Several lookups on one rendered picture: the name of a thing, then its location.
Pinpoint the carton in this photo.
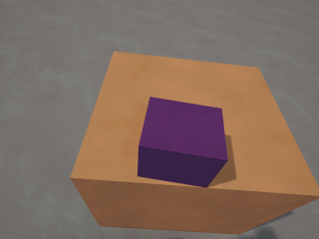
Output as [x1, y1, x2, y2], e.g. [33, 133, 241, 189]
[138, 97, 228, 188]

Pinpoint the pedestal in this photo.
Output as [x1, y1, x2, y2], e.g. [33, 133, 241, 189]
[70, 51, 319, 235]

